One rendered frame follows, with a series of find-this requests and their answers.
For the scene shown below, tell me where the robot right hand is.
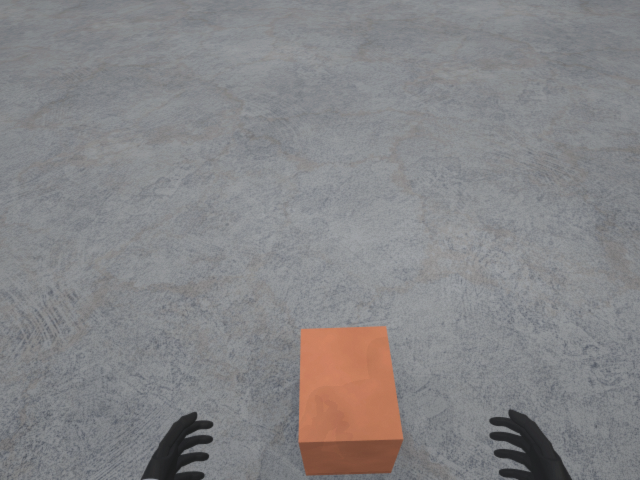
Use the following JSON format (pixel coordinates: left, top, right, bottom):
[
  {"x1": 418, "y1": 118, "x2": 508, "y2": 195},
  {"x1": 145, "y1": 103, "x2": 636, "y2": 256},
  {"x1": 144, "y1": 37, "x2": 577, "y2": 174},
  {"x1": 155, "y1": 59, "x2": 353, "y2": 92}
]
[{"x1": 489, "y1": 409, "x2": 572, "y2": 480}]

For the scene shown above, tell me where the robot left hand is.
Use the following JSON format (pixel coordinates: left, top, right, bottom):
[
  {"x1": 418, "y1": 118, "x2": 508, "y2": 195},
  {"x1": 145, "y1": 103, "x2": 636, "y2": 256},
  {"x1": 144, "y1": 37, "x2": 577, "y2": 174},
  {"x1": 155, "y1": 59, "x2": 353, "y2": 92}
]
[{"x1": 141, "y1": 412, "x2": 213, "y2": 480}]

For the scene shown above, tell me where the carton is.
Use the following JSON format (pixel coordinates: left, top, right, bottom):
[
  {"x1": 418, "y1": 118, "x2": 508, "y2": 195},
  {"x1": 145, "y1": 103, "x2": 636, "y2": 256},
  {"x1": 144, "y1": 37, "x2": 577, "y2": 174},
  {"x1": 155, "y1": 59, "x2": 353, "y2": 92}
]
[{"x1": 298, "y1": 326, "x2": 403, "y2": 476}]

